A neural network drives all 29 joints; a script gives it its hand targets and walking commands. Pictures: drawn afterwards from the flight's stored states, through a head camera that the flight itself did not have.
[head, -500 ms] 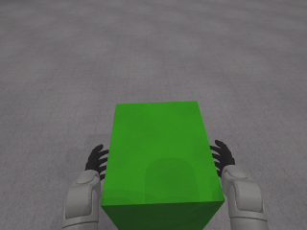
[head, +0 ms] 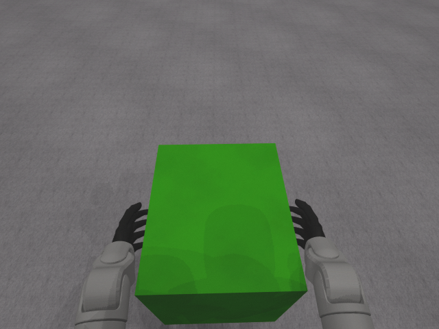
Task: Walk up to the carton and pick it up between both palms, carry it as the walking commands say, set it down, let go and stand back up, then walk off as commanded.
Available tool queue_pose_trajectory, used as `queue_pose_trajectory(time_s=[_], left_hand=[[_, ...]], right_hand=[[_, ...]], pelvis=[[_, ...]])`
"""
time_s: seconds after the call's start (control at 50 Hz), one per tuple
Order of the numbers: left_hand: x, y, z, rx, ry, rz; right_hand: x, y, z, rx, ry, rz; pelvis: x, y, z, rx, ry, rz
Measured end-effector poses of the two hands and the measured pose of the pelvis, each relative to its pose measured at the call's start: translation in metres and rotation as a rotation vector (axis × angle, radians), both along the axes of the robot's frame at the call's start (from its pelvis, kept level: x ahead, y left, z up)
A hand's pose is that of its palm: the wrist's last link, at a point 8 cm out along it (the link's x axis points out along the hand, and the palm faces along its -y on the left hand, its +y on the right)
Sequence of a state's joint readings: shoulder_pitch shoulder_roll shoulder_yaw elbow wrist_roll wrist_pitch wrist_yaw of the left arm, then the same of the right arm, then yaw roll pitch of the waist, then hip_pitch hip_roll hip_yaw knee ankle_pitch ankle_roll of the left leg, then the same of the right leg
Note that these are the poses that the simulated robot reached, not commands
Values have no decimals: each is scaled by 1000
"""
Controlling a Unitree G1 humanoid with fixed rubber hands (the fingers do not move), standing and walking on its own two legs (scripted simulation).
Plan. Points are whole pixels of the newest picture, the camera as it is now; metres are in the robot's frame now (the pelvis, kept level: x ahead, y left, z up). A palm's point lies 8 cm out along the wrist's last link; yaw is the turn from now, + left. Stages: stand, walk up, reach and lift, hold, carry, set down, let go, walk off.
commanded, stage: hold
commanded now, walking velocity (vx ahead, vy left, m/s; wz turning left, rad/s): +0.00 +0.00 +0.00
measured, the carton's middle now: (218, 236) +0.32 +0.04 -0.06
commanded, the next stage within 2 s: set down in 0.28 s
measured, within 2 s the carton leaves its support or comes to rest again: neither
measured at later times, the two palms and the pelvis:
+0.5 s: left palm (133, 234) +0.28 +0.19 +0.02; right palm (313, 231) +0.30 -0.14 +0.02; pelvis +0.00 +0.00 +0.00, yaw -2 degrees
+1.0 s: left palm (141, 238) +0.31 +0.20 -0.05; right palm (296, 236) +0.33 -0.13 -0.06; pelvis -0.01 +0.00 -0.03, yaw -1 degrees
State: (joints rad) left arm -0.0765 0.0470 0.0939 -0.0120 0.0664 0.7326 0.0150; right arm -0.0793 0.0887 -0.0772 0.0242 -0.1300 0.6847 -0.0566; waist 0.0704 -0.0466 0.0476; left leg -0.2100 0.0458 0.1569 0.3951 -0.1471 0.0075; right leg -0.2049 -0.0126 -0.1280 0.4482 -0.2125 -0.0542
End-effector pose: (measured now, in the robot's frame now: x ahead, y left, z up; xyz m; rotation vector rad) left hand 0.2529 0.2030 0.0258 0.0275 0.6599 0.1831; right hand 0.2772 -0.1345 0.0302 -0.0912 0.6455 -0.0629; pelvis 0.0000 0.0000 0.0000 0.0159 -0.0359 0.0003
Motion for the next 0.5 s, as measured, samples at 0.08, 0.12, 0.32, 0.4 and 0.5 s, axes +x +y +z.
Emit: queue_pose_trajectory(time_s=[0.08, 0.12, 0.32, 0.4, 0.5], left_hand=[[1, 2, -2, 2, 3, -2], [4, 0, -3, -4, 2, -6], [14, -10, 0, -47, -13, 24], [15, -10, 1, -62, -4, 65], [23, -9, -5, -65, 14, 70]], right_hand=[[-1, 2, -4, 3, 4, -4], [-1, 0, -5, 0, 3, -11], [9, -11, 0, 12, -9, -22], [18, -10, -1, 46, 3, -21], [25, -9, -9, 64, 27, -34]], pelvis=[[-3, 1, -2, 0, -15, -13], [-4, 1, -3, 1, -21, -18], [-1, 0, -3, -2, -61, -46], [2, 1, -2, -5, -72, -43], [4, -1, -1, -1, -63, -39]])
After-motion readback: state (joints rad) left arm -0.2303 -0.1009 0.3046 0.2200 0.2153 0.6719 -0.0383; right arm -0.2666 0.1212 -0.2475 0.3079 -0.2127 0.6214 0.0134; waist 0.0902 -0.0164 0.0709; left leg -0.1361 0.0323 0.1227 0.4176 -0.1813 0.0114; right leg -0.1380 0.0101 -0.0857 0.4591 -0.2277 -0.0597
